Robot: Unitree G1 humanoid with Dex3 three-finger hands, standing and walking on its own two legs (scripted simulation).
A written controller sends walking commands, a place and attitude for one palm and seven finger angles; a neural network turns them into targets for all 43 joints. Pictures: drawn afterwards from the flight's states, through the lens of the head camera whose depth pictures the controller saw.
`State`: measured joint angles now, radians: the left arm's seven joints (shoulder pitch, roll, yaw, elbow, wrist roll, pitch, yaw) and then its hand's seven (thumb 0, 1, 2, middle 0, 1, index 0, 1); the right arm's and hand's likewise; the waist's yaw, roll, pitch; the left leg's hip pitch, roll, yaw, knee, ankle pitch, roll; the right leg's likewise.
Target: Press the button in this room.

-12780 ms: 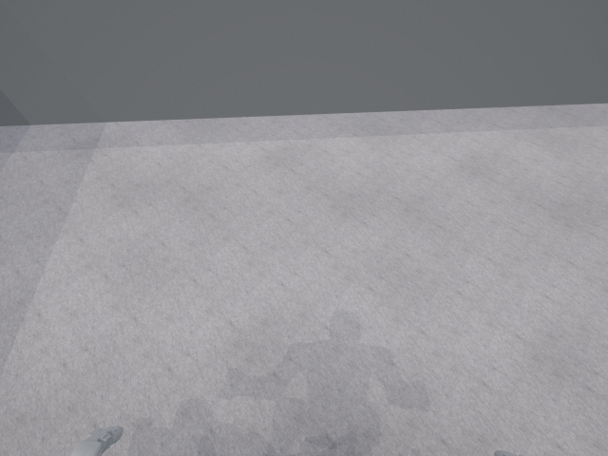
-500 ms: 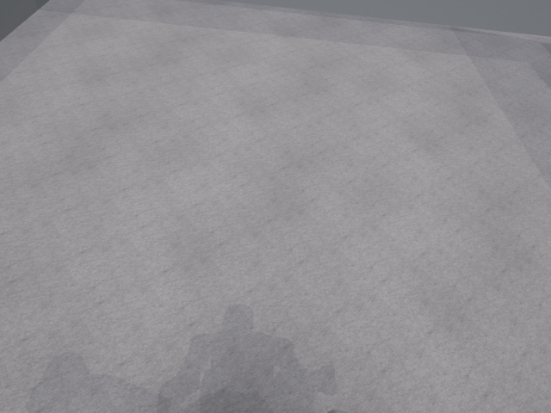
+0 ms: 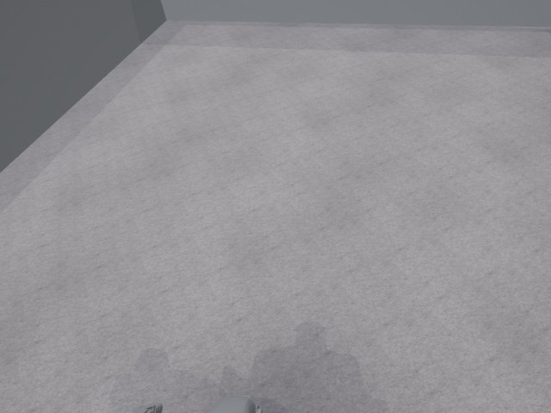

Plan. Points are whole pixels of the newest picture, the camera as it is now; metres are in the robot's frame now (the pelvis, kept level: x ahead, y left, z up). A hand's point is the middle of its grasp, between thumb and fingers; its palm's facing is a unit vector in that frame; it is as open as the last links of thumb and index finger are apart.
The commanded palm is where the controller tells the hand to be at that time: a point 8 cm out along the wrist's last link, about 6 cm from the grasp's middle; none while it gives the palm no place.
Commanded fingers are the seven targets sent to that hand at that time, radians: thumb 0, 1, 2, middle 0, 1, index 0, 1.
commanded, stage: turn or walk to find it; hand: left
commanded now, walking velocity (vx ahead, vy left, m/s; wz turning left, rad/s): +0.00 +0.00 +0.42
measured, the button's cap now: out of the picture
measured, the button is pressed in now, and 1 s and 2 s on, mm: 0 0 0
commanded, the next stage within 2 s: none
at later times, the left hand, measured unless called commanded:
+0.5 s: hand out of the picture -0.06 +0.27 -0.18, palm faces +0.27 -0.94 -0.22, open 7.4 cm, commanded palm none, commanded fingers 0.00 0.90 0.90 -0.20 -0.30 -0.20 -0.30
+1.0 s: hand out of the picture -0.02 +0.21 -0.14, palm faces +0.40 -0.87 -0.28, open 7.4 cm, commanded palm none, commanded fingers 0.00 0.90 0.90 -0.20 -0.30 -0.20 -0.30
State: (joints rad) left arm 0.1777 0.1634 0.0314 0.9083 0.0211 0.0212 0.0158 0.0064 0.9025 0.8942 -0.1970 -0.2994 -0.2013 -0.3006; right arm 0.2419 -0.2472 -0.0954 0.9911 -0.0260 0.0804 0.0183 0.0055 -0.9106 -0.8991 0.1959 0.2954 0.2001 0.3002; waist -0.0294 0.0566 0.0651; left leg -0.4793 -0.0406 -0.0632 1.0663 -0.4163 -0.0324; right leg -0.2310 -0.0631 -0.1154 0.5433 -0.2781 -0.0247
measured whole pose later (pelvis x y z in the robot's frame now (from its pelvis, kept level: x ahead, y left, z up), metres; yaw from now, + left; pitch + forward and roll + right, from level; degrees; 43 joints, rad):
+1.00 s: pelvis -0.05 -0.01 +0.00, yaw +25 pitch -1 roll +2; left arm 0.14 0.16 0.03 0.91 0.02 0.02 0.02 0.01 0.90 0.89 -0.20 -0.30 -0.20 -0.30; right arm 0.27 -0.23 -0.09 1.01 -0.02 0.07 0.01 0.01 -0.91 -0.90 0.20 0.30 0.20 0.30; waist -0.05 0.05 0.07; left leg -0.45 -0.06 -0.08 0.97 -0.44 -0.03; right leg -0.23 -0.05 -0.09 0.54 -0.30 -0.04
